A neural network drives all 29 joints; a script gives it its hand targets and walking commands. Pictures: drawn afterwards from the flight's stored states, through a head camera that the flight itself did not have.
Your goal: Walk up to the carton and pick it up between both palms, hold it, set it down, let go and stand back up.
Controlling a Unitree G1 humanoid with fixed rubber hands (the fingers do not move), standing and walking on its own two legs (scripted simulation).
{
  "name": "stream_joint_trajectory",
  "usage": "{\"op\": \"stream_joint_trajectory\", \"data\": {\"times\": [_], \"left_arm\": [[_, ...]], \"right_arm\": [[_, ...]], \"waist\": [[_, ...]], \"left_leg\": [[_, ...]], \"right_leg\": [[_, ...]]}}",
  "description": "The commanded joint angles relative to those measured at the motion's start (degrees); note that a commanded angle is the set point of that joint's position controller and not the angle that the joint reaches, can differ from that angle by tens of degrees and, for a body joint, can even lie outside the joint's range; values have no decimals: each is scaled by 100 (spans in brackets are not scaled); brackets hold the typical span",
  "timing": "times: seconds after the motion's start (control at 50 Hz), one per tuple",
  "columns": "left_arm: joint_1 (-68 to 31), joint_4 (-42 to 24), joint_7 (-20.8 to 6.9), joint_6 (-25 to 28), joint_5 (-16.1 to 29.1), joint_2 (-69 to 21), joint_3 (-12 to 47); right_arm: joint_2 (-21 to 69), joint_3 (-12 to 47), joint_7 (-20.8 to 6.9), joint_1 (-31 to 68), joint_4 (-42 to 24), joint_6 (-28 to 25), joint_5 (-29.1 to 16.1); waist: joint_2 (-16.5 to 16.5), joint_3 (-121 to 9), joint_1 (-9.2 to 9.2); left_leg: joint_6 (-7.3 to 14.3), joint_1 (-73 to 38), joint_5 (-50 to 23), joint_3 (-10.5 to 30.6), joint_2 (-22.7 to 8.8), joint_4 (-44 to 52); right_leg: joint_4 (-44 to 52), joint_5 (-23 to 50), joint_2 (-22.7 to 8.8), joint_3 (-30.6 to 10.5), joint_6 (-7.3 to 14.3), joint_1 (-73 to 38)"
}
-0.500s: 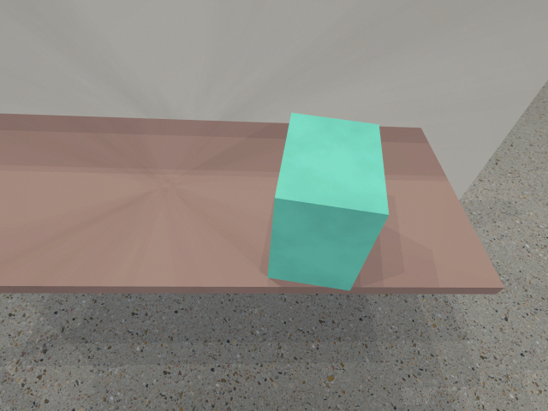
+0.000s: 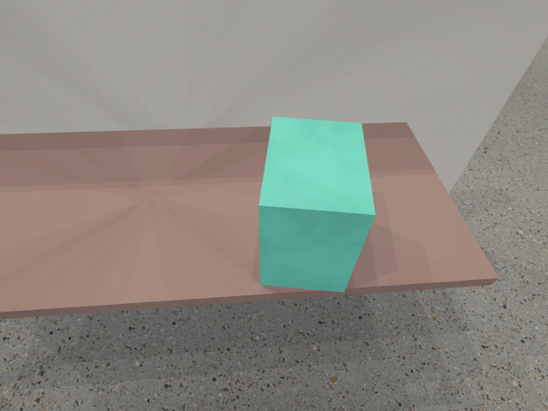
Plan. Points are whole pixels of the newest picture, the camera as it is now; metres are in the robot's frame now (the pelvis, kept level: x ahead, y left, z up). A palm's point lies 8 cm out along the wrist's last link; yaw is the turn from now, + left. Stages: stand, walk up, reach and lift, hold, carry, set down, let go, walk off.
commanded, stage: walk up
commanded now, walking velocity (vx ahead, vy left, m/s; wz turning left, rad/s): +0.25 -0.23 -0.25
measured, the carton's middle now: (309, 206) +0.46 -0.07 +0.00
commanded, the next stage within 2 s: none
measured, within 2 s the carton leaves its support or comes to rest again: neither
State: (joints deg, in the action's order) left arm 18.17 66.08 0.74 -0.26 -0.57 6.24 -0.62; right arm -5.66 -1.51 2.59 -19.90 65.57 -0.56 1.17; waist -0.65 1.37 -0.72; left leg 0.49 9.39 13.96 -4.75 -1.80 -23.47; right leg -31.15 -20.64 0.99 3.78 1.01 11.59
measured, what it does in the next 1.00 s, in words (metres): steps to the right: right foot, then left foot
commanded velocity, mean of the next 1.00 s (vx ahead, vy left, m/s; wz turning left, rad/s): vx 0.05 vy -0.04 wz -0.04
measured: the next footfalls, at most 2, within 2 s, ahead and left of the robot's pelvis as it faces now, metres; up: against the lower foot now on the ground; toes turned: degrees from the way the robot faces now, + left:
right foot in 0.34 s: +0.18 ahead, -0.24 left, +0.00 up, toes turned -11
left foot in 0.76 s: +0.12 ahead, -0.05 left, +0.00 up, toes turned +3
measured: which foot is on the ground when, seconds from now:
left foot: down 0.00-0.34, up 0.36-0.74, down 0.76-1.00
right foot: up 0.00-0.32, down 0.34-1.00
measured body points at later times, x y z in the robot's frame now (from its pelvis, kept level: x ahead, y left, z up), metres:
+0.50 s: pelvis +0.07 -0.14 -0.01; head +0.09 -0.18 +0.44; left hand +0.17 +0.08 -0.13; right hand +0.02 -0.35 -0.18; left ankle +0.03 +0.02 -0.70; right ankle +0.14 -0.24 -0.74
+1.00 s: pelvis +0.11 -0.13 +0.00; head +0.11 -0.13 +0.45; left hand +0.08 +0.07 -0.17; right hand +0.08 -0.33 -0.16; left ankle +0.08 -0.05 -0.74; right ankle +0.14 -0.24 -0.74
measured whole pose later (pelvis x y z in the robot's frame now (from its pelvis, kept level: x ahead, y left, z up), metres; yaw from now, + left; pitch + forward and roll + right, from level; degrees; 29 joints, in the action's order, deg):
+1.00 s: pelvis +0.11 -0.13 +0.00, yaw -2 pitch -2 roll +0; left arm 18.2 66.4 1.2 0.4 -0.7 6.1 0.3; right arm -4.8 0.4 1.9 -18.7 66.4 -1.4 0.2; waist -0.4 1.7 1.3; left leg 2.5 4.8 14.7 -5.1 1.2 -20.8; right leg -21.9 -9.4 -2.2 9.1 1.4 10.9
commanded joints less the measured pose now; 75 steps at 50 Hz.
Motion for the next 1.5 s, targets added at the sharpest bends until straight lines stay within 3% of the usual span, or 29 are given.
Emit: {"op": "stream_joint_trajectory", "data": {"times": [0.0, 0.06, 0.1, 0.14, 0.2, 0.22, 0.24, 0.26, 0.28, 0.3, 0.32, 0.34, 0.36, 0.38, 0.4, 0.42, 0.46, 0.5, 0.54, 0.66, 0.72, 0.76, 0.78, 0.8, 0.82, 0.88, 0.9, 0.94, 1.48], "left_arm": [[-1330, -1052, -258, -173, -236, 839, -266], [-719, -1021, -333, -64, -224, 511, -287], [-166, -881, -351, -84, -150, 420, -292], [-346, -951, -357, -108, -91, 412, -282], [-1086, -1244, -396, -64, -29, 397, -235], [-1090, -1271, -281, -84, 38, 555, -282], [-871, -1188, -232, -73, 10, 635, -300], [-480, -1178, -214, 86, 1, 369, -221], [163, -884, -160, 173, -37, 571, -305], [697, -635, -91, 238, -48, 896, -388], [1017, -588, -29, 262, -72, 1346, -478], [916, -679, 29, 227, -90, 1569, -438], [434, -777, 50, 154, -75, 1425, -317], [25, -831, 50, 100, 14, 1498, -320], [-222, -929, 38, 93, 31, 1305, -273], [-417, -968, 39, 110, 24, 1140, -228], [-546, -946, 92, 156, 18, 1004, -142], [-573, -969, 115, 199, 37, 772, -109], [-367, -932, 100, 221, 34, 609, -46], [-375, -800, 133, 161, -7, 843, -61], [-298, -662, 109, 96, 36, 765, -78], [-154, -573, 78, 102, 103, 598, -58], [19, -504, 64, 110, 127, 468, -26], [160, -429, 61, 103, 125, 284, 20], [182, -359, 69, 103, 83, 345, 11], [100, -192, 54, 132, 44, 583, -41], [184, -176, 54, 138, -55, 474, 11], [209, -90, 70, 147, -41, 375, 39], [528, 310, 182, 109, 24, 194, 44]], "right_arm": [[-1655, -535, 374, -1065, 16, 147, 68], [-949, -398, 224, -755, -109, -4, 103], [-987, -409, 134, -341, -294, -112, 113], [-1070, -443, 67, -250, -368, -186, 155], [-1155, -452, 7, -536, -314, -231, 181], [-1203, -429, 44, -332, -409, -184, 148], [-1408, -498, 34, -491, -388, -183, 136], [-1111, -369, 12, -637, -151, -144, -13], [-1124, -364, -9, -594, -213, -121, -3], [-958, -288, -57, -849, -220, -109, 25], [-566, -153, -92, -1126, -309, -89, 6], [-236, -52, -97, -1438, -310, 13, -61], [-409, -109, -108, -1493, -165, 170, -69], [-341, -85, -109, -1406, -250, 247, -136], [-612, -123, -104, -941, -260, 307, -72], [-709, -169, -124, -707, -263, 353, -11], [-550, -137, -170, -908, -121, 360, 26], [-295, -85, -153, -1125, 28, 306, 50], [-352, -92, -109, -751, -43, 285, 40], [-184, 2, -78, -469, -83, 240, -19], [-166, 35, -49, -532, -42, 126, -15], [-341, 47, -37, -615, -29, 12, 16], [-468, 72, -26, -493, -73, -29, -1], [-470, 114, -30, -115, -75, -47, -34], [-365, 127, -41, 45, -79, -70, -26], [-305, 173, -16, -220, -35, -149, -26], [-406, 134, -36, -289, -40, -172, -128], [-396, 127, -55, -337, 6, -169, -124], [-234, 203, -16, -717, 116, -209, -89]], "waist": [[468, 870, -558], [1050, 619, -113], [1394, 439, 118], [1496, 592, 90], [1438, 904, -194], [1295, 1228, -180], [1261, 931, -205], [1691, 361, 213], [1119, -1, 410], [217, -502, 459], [-906, -903, 434], [-1712, -976, 235], [-1277, -566, 36], [-1988, -557, 17], [-1854, -77, 85], [-1894, 251, 45], [-1412, 179, -135], [-798, -75, -224], [-402, -55, -86], [-411, 207, -14], [-245, 287, -69], [338, 174, -2], [694, 101, 155], [1033, 263, 336], [1087, 345, 333], [448, 244, 179], [96, 196, 148], [-51, 279, 133], [108, 411, 136]], "left_leg": [[848, -532, 2664, 2871, -3085, 1569], [420, 178, 2182, 1603, -2135, 1643], [241, 318, 1668, 637, -1626, 1557], [204, 526, 1143, 106, -1434, 1534], [225, 730, 689, -25, -1473, 1507], [328, 702, -2229, 28, -1446, 720], [368, 383, -3383, 88, -1491, 372], [246, 286, -2304, -350, -788, -2], [73, 512, -1320, -566, -649, -406], [-58, 868, 230, -539, -498, -877], [-205, 1397, 1977, -366, -372, -1595], [-216, 1375, 2993, -135, -229, -2194], [-81, 975, 2584, 201, -331, -2488], [-76, 1124, 2224, 134, -247, -2508], [-49, 1078, 1930, 274, -311, -2642], [-23, 998, 1614, 347, -274, -2763], [30, 1001, 1197, 382, -226, -2876], [3, 984, 1020, 305, -203, -2976], [-5, 823, 1007, 292, -178, -2748], [80, 616, 832, 278, -104, -1561], [124, -43, -191, 283, -137, -94], [191, -376, -680, 806, -649, 463], [266, -224, -517, 1169, -964, 754], [384, 441, -295, 1086, -972, 806], [384, 843, 3, 958, -823, 883], [226, 249, -835, 673, -604, 830], [251, 132, -617, 795, -594, 848], [282, 54, -576, 777, -565, 857], [276, 29, -1504, 720, -497, 839]], "right_leg": [[-3075, -274, -617, -418, -311, 3368], [-3441, 328, -590, -631, -355, 2757], [-3134, 672, -429, -318, -394, 2361], [-2538, 844, -432, -18, -439, 2180], [-1324, 1013, -525, 251, -494, 1765], [-886, 834, -460, 266, -503, 1569], [-595, 697, -281, 417, -424, 1360], [205, 1341, -330, 244, -305, 504], [637, 2218, -224, 464, -367, -338], [628, 2430, -483, 311, -470, -1300], [822, 2441, -1508, -824, -360, -1811], [1426, 1821, -2359, -1925, -149, -1410], [1588, 1149, -2244, -1687, -57, -570], [2023, 93, -2282, -1925, 356, -260], [2248, -472, -1944, -1792, 156, 277], [2267, -398, -1627, -1518, -9, 707], [2017, 739, -1543, -955, -165, 374], [1827, 1408, -1594, -590, 177, 76], [1894, 1238, -1651, -708, 387, 271], [1916, 192, -1779, -889, 735, 521], [1659, 210, -1513, -796, 529, 773], [1251, 700, -1180, -448, 240, 726], [1022, 873, -932, -194, 119, 522], [1084, 1131, -666, 57, 47, -46], [1093, 1362, -709, 16, 47, -537], [1128, 1760, -806, -136, 77, -441], [1210, 1620, -811, -192, 71, -399], [1242, 1519, -830, -187, 36, -301], [1022, 1668, -909, -67, -97, -364]]}}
